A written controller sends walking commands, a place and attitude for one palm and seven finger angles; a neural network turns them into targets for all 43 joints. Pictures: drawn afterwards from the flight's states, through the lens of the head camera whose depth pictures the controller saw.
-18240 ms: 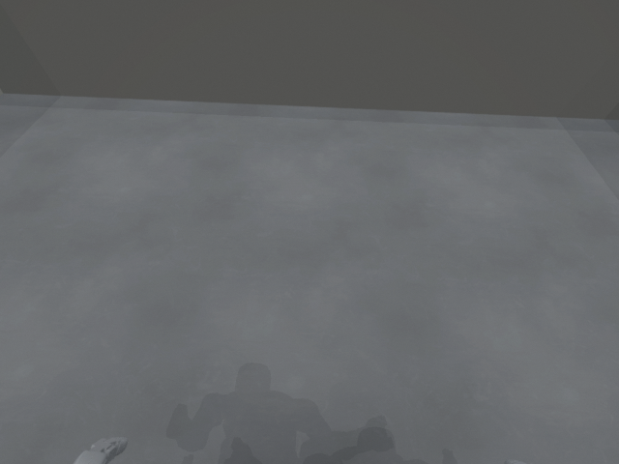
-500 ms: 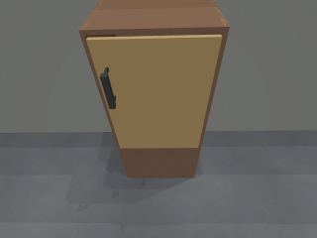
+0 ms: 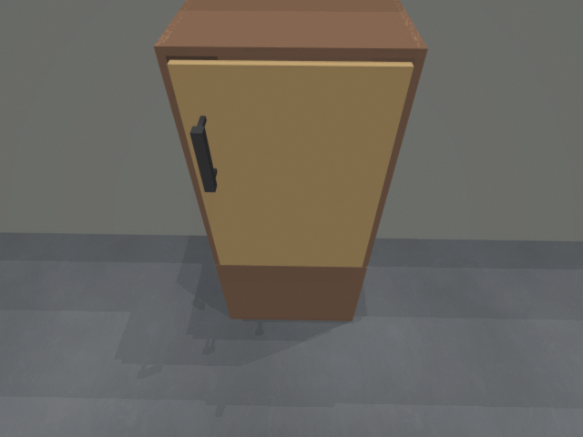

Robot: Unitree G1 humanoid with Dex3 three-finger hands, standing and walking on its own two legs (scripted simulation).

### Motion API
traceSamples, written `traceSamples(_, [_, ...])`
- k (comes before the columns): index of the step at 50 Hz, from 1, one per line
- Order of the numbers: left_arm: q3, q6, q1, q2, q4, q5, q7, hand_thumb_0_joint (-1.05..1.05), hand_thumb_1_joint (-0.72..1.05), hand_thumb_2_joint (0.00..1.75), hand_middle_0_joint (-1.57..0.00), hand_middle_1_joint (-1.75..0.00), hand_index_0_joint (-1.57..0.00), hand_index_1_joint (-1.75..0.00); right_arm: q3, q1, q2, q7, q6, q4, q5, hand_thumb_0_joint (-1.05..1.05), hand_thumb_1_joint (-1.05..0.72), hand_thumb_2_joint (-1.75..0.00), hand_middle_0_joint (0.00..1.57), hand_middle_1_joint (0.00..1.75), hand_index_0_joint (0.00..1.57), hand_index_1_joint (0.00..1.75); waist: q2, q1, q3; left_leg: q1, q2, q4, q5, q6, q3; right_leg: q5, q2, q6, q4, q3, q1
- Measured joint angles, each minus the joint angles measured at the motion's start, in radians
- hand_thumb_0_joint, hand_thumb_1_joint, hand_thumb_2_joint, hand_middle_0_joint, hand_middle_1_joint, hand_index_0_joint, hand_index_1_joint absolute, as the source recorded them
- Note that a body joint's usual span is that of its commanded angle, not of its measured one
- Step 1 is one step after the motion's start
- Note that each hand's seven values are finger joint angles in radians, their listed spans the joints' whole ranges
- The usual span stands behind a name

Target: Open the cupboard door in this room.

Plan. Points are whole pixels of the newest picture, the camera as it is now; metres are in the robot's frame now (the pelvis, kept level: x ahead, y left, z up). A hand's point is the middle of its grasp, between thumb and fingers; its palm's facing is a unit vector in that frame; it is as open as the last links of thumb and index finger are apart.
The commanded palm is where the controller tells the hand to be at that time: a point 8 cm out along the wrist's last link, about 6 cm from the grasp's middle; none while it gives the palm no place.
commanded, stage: look again from close up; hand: left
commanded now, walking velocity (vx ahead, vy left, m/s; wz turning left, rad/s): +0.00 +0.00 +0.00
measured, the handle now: (206, 154) +0.61 +0.21 +0.04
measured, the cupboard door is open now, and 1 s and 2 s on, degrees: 0 0 0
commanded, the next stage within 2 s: shuffle to correct the standing spot in 0.10 s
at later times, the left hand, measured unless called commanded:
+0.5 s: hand out of the picture -0.01 +0.19 -0.19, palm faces +0.07 -0.99 -0.15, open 7.3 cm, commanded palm none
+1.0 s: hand (201, 416) +0.19 +0.17 -0.17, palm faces +0.04 -0.97 -0.25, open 7.3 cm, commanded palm none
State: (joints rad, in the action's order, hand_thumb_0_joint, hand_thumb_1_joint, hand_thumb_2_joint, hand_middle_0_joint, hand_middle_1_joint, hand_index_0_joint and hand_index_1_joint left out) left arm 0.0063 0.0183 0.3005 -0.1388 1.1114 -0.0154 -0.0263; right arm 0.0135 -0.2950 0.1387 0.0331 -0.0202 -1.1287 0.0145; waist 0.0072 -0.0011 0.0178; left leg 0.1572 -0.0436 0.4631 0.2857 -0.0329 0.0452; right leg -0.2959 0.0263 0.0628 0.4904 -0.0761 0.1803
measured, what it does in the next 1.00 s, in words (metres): steps on the spot: right foot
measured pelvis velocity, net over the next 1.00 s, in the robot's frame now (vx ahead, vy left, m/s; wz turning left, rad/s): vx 0.08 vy -0.02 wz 0.04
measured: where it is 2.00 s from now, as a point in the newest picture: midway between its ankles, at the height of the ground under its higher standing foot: outside the picture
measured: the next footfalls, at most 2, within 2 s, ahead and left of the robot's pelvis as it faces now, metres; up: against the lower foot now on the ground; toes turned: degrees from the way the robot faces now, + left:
right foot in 0.80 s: +0.21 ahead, -0.11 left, +0.00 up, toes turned -4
left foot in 1.18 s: +0.08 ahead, +0.09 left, +0.00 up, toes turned +3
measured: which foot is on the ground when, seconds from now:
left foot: down 0.00-0.80, up 0.82-1.00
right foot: down 0.00-0.48, up 0.50-0.78, down 0.80-1.00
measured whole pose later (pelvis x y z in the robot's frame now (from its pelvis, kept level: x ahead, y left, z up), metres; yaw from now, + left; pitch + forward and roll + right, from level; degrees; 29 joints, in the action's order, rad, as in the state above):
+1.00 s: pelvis +0.08 -0.02 -0.01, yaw +2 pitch +0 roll +2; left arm 0.04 0.00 0.10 -0.16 0.96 -0.03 -0.04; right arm -0.06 -0.23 0.18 0.03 0.02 -1.04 0.01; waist 0.00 0.03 0.11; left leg 0.42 -0.01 1.08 0.52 -0.02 0.03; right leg -0.19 -0.06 0.06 0.61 -0.10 0.42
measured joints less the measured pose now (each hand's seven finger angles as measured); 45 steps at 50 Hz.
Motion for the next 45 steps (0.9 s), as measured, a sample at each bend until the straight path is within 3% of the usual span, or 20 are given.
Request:
traceSamples(14, [0.004, -0.002, -0.003, -0.006, -0.004, -0.003, 0.002, 0.01, 0.91, 0.90, -0.20, -0.30, -0.20, -0.30, 0.000, -0.011, -0.002, -0.004, 0.000, -0.005, 0.003, 0.00, -0.91, -0.90, 0.20, 0.30, 0.20, 0.30, -0.001, -0.001, 0.000, 0.013, 0.008, 0.011, 0.002, 0.011, 0.007, -0.002, -0.009, -0.008, 0.014, 0.007, 0.015])
traceSamples(21, [0.026, -0.007, 0.051, -0.002, -0.017, -0.007, 0.010, 0.01, 0.91, 0.90, -0.20, -0.30, -0.20, -0.30, -0.009, -0.058, -0.004, -0.019, 0.012, 0.000, 0.012, 0.00, -0.91, -0.90, 0.20, 0.30, 0.20, 0.30, 0.002, -0.003, -0.022, 0.067, -0.011, 0.154, 0.102, 0.055, -0.005, -0.062, 0.004, -0.007, 0.065, -0.017, 0.018])
traceSamples(24, [0.034, -0.007, 0.083, -0.007, -0.007, -0.008, 0.012, 0.01, 0.91, 0.90, -0.20, -0.30, -0.20, -0.30, -0.010, -0.071, -0.014, -0.020, 0.000, 0.001, 0.012, 0.00, -0.91, -0.90, 0.20, 0.30, 0.20, 0.30, -0.033, -0.006, -0.025, 0.047, 0.001, 0.151, 0.123, 0.026, 0.010, -0.097, -0.013, -0.016, 0.100, -0.003, 0.019])
traceSamples(26, [0.035, -0.014, 0.094, -0.008, 0.006, -0.009, 0.016, 0.01, 0.91, 0.90, -0.20, -0.30, -0.20, -0.30, -0.012, -0.084, -0.020, -0.016, -0.026, 0.010, 0.015, 0.00, -0.91, -0.90, 0.20, 0.30, 0.20, 0.30, -0.050, 0.001, -0.027, 0.035, 0.013, 0.142, 0.134, 0.032, 0.028, -0.154, -0.023, -0.009, 0.209, 0.011, 0.064])
traceSamples(28, [0.035, -0.023, 0.083, -0.005, 0.015, -0.012, 0.019, 0.01, 0.91, 0.90, -0.20, -0.30, -0.20, -0.30, -0.011, -0.100, -0.024, -0.005, -0.048, 0.017, 0.018, 0.00, -0.91, -0.90, 0.20, 0.30, 0.20, 0.30, -0.045, 0.018, -0.019, 0.014, 0.015, 0.115, 0.133, 0.046, 0.036, -0.217, -0.022, -0.006, 0.410, 0.013, 0.150])
traceSamples(30, [0.039, -0.024, 0.052, -0.008, 0.009, -0.013, 0.025, 0.01, 0.91, 0.90, -0.20, -0.30, -0.20, -0.30, -0.008, -0.122, -0.033, 0.003, -0.060, 0.018, 0.019, 0.00, -0.91, -0.90, 0.20, 0.30, 0.20, 0.30, -0.037, 0.036, -0.005, -0.013, 0.015, 0.072, 0.119, 0.046, 0.031, -0.214, -0.031, -0.007, 0.551, 0.007, 0.234])
traceSamples(32, [0.043, -0.023, 0.007, -0.013, -0.013, -0.011, 0.028, 0.01, 0.91, 0.90, -0.20, -0.30, -0.20, -0.30, -0.002, -0.144, -0.045, 0.007, -0.061, 0.010, 0.019, 0.00, -0.91, -0.90, 0.20, 0.30, 0.20, 0.30, -0.032, 0.043, 0.013, -0.042, 0.015, 0.021, 0.100, 0.039, 0.024, -0.175, -0.048, -0.016, 0.600, 0.004, 0.304])
traceSamples(34, [0.048, -0.028, -0.042, -0.026, -0.035, -0.012, 0.016, 0.02, 0.94, 0.90, -0.20, -0.30, -0.20, -0.30, 0.005, -0.160, -0.055, 0.012, -0.054, -0.002, 0.019, 0.00, -0.91, -0.90, 0.20, 0.30, 0.20, 0.30, -0.023, 0.043, 0.034, -0.070, 0.011, -0.022, 0.085, 0.029, 0.018, -0.120, -0.063, -0.026, 0.549, 0.002, 0.345])
traceSamples(37, [0.048, -0.018, -0.108, -0.041, -0.077, -0.002, 0.015, 0.03, 0.95, 0.90, -0.20, -0.30, -0.20, -0.30, 0.008, -0.167, -0.060, 0.013, -0.035, -0.015, 0.016, 0.00, -0.90, -0.90, 0.20, 0.30, 0.20, 0.30, 0.000, 0.043, 0.072, -0.096, 0.001, -0.034, 0.092, 0.010, 0.009, -0.016, -0.069, -0.032, 0.339, -0.002, 0.332])
traceSamples(40, [0.045, 0.010, -0.138, -0.057, -0.117, -0.003, 0.015, 0.02, 0.94, 0.90, -0.20, -0.30, -0.20, -0.30, -0.005, -0.177, -0.053, 0.005, -0.014, -0.016, 0.003, 0.00, -0.90, -0.90, 0.20, 0.30, 0.21, 0.30, 0.004, 0.040, 0.084, -0.084, 0.002, 0.060, 0.153, -0.004, 0.003, 0.204, -0.076, -0.030, 0.126, -0.006, 0.254])
traceSamples(43, [0.046, 0.028, -0.172, -0.051, -0.132, -0.005, 0.001, 0.01, 0.93, 0.90, -0.20, -0.30, -0.20, -0.30, -0.031, -0.127, -0.021, 0.005, 0.011, -0.001, -0.012, 0.01, -0.90, -0.90, 0.20, 0.30, 0.21, 0.30, 0.023, 0.047, 0.100, 0.048, 0.014, 0.372, 0.271, 0.018, -0.043, 0.069, -0.077, -0.011, 0.192, -0.024, 0.257])
traceSamples(45, [0.042, 0.022, -0.188, -0.040, -0.141, -0.007, -0.007, 0.01, 0.93, 0.90, -0.20, -0.30, -0.20, -0.30, -0.048, -0.072, 0.003, 0.010, 0.026, 0.020, -0.014, 0.01, -0.90, -0.90, 0.20, 0.30, 0.21, 0.30, 0.020, 0.045, 0.109, 0.135, 0.032, 0.539, 0.311, 0.023, -0.047, 0.049, -0.081, -0.007, 0.186, -0.026, 0.247])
